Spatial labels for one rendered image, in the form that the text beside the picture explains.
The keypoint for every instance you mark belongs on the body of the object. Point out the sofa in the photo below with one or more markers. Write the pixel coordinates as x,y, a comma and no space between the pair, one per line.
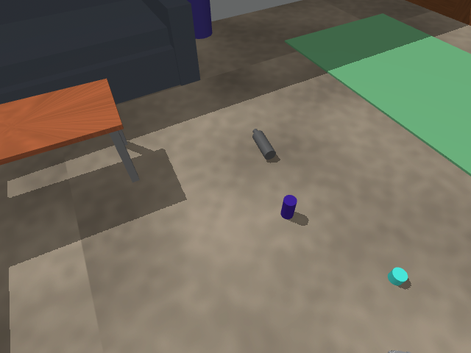
139,46

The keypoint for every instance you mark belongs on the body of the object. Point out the coffee table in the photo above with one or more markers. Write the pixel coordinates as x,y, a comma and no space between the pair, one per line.
59,118

